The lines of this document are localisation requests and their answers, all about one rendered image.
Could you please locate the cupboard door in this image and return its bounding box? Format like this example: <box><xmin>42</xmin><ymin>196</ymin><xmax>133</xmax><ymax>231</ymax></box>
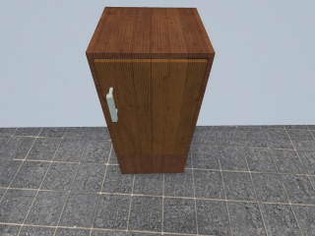
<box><xmin>93</xmin><ymin>59</ymin><xmax>209</xmax><ymax>155</ymax></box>

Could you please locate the handle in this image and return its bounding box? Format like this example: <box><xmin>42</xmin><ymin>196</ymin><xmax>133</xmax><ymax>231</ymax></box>
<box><xmin>106</xmin><ymin>87</ymin><xmax>118</xmax><ymax>122</ymax></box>

